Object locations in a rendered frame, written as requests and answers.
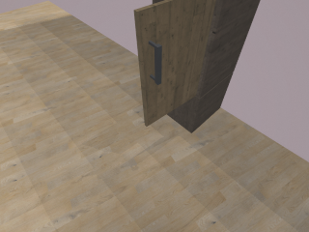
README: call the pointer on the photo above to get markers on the handle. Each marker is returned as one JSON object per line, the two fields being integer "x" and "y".
{"x": 157, "y": 62}

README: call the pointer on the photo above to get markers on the cupboard door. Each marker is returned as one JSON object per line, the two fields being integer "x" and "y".
{"x": 182, "y": 27}

